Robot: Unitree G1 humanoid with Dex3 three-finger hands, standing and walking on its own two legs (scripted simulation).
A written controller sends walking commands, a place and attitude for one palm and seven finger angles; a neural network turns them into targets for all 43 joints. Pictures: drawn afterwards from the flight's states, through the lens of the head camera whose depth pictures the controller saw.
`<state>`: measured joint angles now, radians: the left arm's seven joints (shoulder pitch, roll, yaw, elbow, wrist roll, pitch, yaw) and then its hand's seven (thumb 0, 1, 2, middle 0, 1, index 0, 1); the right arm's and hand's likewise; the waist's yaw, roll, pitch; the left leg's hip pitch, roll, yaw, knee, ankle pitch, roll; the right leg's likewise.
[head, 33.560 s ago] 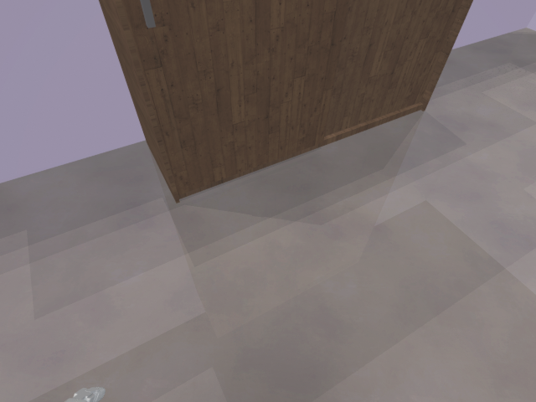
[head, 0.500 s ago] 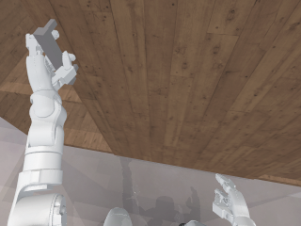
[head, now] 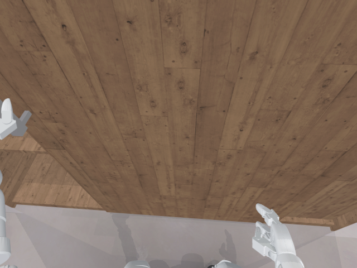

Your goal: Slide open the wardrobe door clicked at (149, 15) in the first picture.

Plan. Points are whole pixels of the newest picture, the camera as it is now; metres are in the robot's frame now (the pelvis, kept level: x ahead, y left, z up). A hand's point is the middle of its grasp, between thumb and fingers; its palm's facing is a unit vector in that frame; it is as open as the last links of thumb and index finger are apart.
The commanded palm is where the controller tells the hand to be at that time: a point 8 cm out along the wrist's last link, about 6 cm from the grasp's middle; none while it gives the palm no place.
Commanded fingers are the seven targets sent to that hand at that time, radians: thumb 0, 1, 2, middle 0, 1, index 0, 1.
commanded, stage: stop walking and hold the door there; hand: left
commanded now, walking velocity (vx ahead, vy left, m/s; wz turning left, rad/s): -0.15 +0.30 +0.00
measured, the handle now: (2, 101) +0.35 +0.41 +0.17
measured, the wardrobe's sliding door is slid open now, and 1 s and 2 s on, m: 0.55 0.55 0.55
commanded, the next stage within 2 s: none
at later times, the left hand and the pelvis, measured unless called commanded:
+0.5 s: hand (6, 119) +0.31 +0.37 +0.16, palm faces +0.58 -0.77 -0.26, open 6.9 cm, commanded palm +0.27 +0.38 +0.15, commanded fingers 0.00 0.90 0.90 -0.45 -1.40 -0.45 -1.40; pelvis -0.04 +0.03 +0.02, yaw -5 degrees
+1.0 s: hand (6, 118) +0.31 +0.37 +0.17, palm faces +0.58 -0.77 -0.26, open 6.8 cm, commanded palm +0.27 +0.38 +0.15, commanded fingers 0.00 0.90 0.90 -0.45 -1.40 -0.45 -1.40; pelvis -0.08 +0.03 +0.02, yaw -6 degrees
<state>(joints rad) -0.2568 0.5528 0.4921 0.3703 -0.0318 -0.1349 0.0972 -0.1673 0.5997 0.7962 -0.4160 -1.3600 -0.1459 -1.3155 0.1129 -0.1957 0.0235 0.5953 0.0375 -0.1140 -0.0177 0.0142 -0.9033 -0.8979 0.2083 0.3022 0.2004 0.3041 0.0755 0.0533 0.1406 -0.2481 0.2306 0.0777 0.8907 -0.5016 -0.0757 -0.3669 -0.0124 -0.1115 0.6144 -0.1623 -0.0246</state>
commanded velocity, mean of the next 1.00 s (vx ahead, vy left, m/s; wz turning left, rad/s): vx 0.01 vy -0.01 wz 0.00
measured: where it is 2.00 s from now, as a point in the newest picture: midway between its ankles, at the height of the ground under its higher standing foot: outside the picture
